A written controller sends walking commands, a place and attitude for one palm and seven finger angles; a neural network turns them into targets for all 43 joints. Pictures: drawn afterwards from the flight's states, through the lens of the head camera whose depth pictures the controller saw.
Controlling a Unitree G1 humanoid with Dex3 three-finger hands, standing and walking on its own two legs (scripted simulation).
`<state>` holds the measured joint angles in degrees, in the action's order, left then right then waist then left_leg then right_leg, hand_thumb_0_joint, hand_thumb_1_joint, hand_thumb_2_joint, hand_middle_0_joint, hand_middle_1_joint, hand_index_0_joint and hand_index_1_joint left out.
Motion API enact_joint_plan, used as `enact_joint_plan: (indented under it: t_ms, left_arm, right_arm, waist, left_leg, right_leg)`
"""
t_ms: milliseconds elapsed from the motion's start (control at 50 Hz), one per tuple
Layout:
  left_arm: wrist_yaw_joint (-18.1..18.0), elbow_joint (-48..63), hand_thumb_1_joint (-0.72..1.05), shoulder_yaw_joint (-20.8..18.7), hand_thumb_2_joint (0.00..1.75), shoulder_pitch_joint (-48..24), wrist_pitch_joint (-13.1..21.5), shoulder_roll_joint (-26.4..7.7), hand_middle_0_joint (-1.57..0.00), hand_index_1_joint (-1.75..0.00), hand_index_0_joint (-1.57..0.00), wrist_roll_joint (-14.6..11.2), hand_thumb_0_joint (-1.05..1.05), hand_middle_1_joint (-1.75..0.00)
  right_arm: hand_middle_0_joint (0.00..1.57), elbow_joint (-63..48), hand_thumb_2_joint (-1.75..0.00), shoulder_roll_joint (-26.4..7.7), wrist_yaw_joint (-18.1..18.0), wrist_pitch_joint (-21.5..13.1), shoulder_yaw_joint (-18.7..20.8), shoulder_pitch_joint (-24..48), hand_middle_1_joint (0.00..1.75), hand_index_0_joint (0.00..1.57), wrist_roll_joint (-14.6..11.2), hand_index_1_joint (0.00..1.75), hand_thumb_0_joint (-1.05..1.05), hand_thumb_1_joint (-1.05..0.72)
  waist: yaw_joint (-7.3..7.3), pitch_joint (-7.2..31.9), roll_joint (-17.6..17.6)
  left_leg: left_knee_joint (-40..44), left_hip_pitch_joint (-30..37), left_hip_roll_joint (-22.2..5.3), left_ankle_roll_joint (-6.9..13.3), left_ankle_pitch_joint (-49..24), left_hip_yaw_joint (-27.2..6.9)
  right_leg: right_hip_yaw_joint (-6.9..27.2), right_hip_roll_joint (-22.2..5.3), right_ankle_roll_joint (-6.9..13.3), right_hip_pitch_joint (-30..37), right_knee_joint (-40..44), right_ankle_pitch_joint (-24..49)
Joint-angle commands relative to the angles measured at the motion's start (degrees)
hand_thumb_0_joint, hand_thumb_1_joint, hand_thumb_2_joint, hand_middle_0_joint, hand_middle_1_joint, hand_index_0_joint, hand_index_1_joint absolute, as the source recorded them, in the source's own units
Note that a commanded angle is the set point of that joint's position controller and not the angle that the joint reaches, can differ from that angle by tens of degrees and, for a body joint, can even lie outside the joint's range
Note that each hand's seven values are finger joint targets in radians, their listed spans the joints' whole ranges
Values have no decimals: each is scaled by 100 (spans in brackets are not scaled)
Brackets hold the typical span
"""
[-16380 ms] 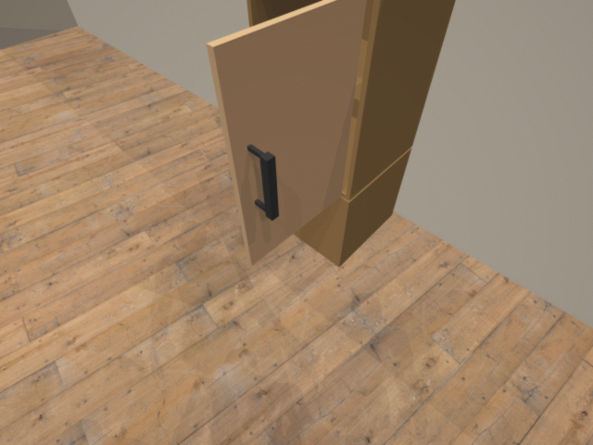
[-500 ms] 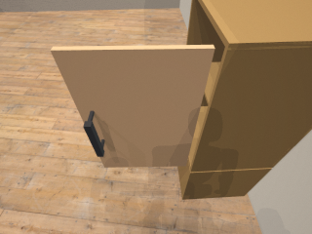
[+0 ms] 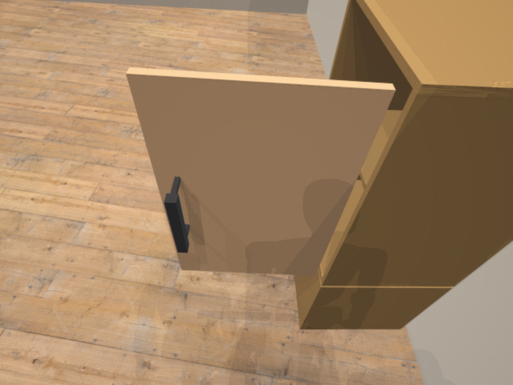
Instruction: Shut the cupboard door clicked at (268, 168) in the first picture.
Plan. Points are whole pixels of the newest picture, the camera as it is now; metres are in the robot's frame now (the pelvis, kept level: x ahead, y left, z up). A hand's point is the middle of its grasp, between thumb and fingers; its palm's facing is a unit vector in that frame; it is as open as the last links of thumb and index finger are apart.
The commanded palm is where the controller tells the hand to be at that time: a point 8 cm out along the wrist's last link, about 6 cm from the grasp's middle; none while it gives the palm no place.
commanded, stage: come to a stop and stand still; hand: left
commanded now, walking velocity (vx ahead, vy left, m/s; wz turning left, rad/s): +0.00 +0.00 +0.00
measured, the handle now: (180, 216) +0.43 +0.18 -0.04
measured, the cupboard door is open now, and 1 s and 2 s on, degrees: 88 88 88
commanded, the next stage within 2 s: look again from close up in 1.14 s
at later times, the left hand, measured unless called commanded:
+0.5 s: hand out of the picture +0.03 +0.19 -0.18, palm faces +0.00 -0.99 -0.16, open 7.4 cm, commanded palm none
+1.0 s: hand out of the picture +0.02 +0.21 -0.18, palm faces -0.01 -0.99 -0.17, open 7.4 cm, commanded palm none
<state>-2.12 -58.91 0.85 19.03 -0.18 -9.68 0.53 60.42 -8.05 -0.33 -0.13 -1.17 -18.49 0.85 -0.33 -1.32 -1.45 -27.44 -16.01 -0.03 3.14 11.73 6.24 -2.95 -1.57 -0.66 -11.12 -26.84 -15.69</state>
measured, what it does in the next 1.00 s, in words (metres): stands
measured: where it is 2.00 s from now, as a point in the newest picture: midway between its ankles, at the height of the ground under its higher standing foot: outside the picture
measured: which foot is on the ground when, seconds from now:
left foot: down 0.00-1.00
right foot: down 0.00-1.00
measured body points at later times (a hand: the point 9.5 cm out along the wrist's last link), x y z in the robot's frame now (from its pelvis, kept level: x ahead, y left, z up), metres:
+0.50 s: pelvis +0.03 +0.03 +0.00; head +0.04 +0.05 +0.45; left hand +0.03 +0.25 -0.17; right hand +0.06 -0.21 -0.14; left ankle +0.04 +0.08 -0.74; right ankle -0.02 -0.13 -0.74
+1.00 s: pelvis +0.03 +0.04 +0.00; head +0.04 +0.06 +0.45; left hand +0.02 +0.26 -0.17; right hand +0.02 -0.18 -0.15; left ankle +0.04 +0.08 -0.74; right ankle -0.02 -0.13 -0.74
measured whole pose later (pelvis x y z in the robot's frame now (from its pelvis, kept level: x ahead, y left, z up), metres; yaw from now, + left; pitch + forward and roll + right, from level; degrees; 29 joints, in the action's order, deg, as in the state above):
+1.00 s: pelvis +0.03 +0.04 +0.00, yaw -1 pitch -1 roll +0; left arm -2.6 -62.9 1.1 18.0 -0.2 -9.7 0.6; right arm 64.6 -8.2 -1.1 -1.3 -1.3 -16.0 0.3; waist 0.1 -2.2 -2.8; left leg -21.1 -9.0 3.9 6.3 11.6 8.7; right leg -0.6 -5.2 -3.9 -5.4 -22.1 -15.3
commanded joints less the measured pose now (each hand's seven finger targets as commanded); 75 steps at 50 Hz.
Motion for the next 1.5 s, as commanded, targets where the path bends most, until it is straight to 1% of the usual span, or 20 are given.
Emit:
enact_joint_plan:
  t_ms: [0,60,200,300,340,480,580,640,800,860,880,900,960,1040,1120,1220,1260,1300,1400,1480]
  left_arm:
    - [-20,136,90,-45,90,359,164,-447,-20,-30,-20,33,0,-30]
    - [-34,32,90,-25,90,402,184,-426,-20,-30,-20,27,0,-30]
    - [-56,-111,90,-22,90,412,179,-446,-20,-30,-20,32,0,-30]
    - [-61,-177,90,-14,90,391,158,-462,-20,-30,-20,33,0,-30]
    - [-66,-200,90,-25,90,378,151,-480,-20,-30,-20,33,0,-30]
    - [-61,-216,90,-27,90,295,121,-492,-20,-30,-20,27,0,-30]
    - [-66,-207,90,-41,90,266,121,-536,-20,-30,-20,22,0,-30]
    - [-66,-215,90,-40,90,263,113,-535,-20,-30,-20,19,0,-30]
    - [-62,-249,90,-40,90,313,82,-498,-20,-30,-20,22,0,-30]
    - [-66,-274,90,-35,90,337,80,-482,-20,-30,-20,21,0,-30]
    - [-66,-278,90,-36,90,346,79,-472,-20,-30,-20,25,0,-30]
    - [-61,-287,90,-31,90,351,77,-460,-20,-30,-20,32,0,-30]
    - [-63,-296,90,-32,90,388,70,-424,-20,-30,-20,36,0,-30]
    - [-63,-329,90,-29,90,450,69,-391,-20,-30,-20,39,0,-30]
    - [-66,-344,90,-31,90,518,83,-355,-20,-30,-20,45,0,-30]
    - [-74,-357,90,-22,90,543,115,-327,-20,-30,-20,37,0,-30]
    - [-79,-364,90,-26,90,549,118,-327,-20,-30,-20,31,0,-30]
    - [-79,-355,90,-18,90,543,112,-317,-20,-30,-20,31,0,-30]
    - [-83,-370,90,-21,90,563,126,-324,-20,-30,-20,29,0,-30]
    - [-79,-380,90,-24,90,538,118,-308,-20,-30,-20,29,0,-30]
  right_arm:
    - [20,-201,-90,-715,-43,-148,181,-127,30,20,-21,30,0,-90]
    - [20,-112,-90,-724,-52,-170,168,-103,30,20,-32,30,0,-90]
    - [20,1,-90,-747,-82,-209,146,11,30,20,-46,30,0,-90]
    - [20,58,-90,-778,-92,-202,139,132,30,20,-45,30,0,-90]
    - [20,69,-90,-798,-96,-213,137,141,30,20,-45,30,0,-90]
    - [20,95,-90,-847,-93,-195,147,183,30,20,-33,30,0,-90]
    - [20,137,-90,-860,-99,-214,147,138,30,20,-38,30,0,-90]
    - [20,171,-90,-851,-103,-219,140,123,30,20,-37,30,0,-90]
    - [20,224,-90,-806,-112,-203,141,30,30,20,-45,30,0,-90]
    - [20,243,-90,-804,-107,-200,148,-20,30,20,-42,30,0,-90]
    - [20,254,-90,-797,-104,-197,148,-34,30,20,-46,30,0,-90]
    - [20,256,-90,-758,-107,-187,154,-17,30,20,-49,30,0,-90]
    - [20,260,-90,-765,-107,-187,157,-65,30,20,-47,30,0,-90]
    - [20,272,-90,-735,-110,-183,163,-96,30,20,-50,30,0,-90]
    - [20,280,-90,-700,-111,-189,173,-125,30,20,-55,30,0,-90]
    - [20,300,-90,-639,-110,-202,169,-125,30,20,-58,30,0,-90]
    - [20,308,-90,-637,-115,-216,164,-177,30,20,-58,30,0,-90]
    - [20,319,-90,-612,-116,-201,158,-169,30,20,-62,30,0,-90]
    - [20,328,-90,-588,-119,-209,154,-153,30,20,-59,30,0,-90]
    - [20,330,-90,-597,-118,-203,150,-168,30,20,-54,30,0,-90]
  waist:
    - [17,-177,178]
    - [3,-127,49]
    - [16,-62,142]
    - [31,-170,213]
    - [33,-94,253]
    - [35,-155,139]
    - [37,-32,119]
    - [49,-92,147]
    - [54,-275,160]
    - [37,-223,140]
    - [34,-246,186]
    - [44,-349,107]
    - [33,-376,210]
    - [31,-381,202]
    - [35,-310,107]
    - [25,-302,9]
    - [18,-210,92]
    - [14,-356,86]
    - [34,-308,86]
    - [12,-344,157]
  left_leg:
    - [896,138,-668,-15,434,-935]
    - [759,365,-636,-25,-30,-859]
    - [687,659,-660,5,-987,-790]
    - [744,722,-657,1,-1124,-789]
    - [763,791,-661,-5,-1267,-791]
    - [945,826,-682,-16,-1015,-847]
    - [947,953,-692,-13,-1385,-838]
    - [981,927,-678,-11,-1389,-841]
    - [1195,863,-691,-11,-892,-890]
    - [1252,907,-697,-32,-706,-908]
    - [1298,878,-703,-39,-549,-919]
    - [1315,812,-695,-20,-438,-908]
    - [1434,776,-714,-53,-210,-955]
    - [1479,760,-718,-55,-7,-960]
    - [1438,811,-710,-35,-37,-943]
    - [1250,866,-662,-7,-438,-836]
    - [1224,941,-667,-17,-610,-825]
    - [1232,836,-657,-17,-501,-822]
    - [1161,896,-650,-6,-685,-780]
    - [1216,869,-651,-39,-518,-788]
  right_leg:
    - [484,-377,287,-222,557,217]
    - [519,-428,256,-219,570,424]
    - [457,-466,193,-43,548,869]
    - [452,-472,157,-15,597,872]
    - [434,-500,139,59,593,905]
    - [404,-510,111,75,648,716]
    - [380,-532,97,188,641,833]
    - [377,-540,94,198,651,812]
    - [345,-538,74,134,714,572]
    - [356,-541,72,106,692,535]
    - [344,-547,68,99,706,482]
    - [364,-530,73,74,737,482]
    - [359,-530,73,27,688,450]
    - [371,-521,75,-14,677,413]
    - [393,-528,79,-25,700,451]
    - [447,-546,100,-16,769,640]
    - [453,-547,98,14,749,674]
    - [458,-519,99,-23,773,616]
    - [477,-541,108,7,801,730]
    - [471,-532,106,-32,786,637]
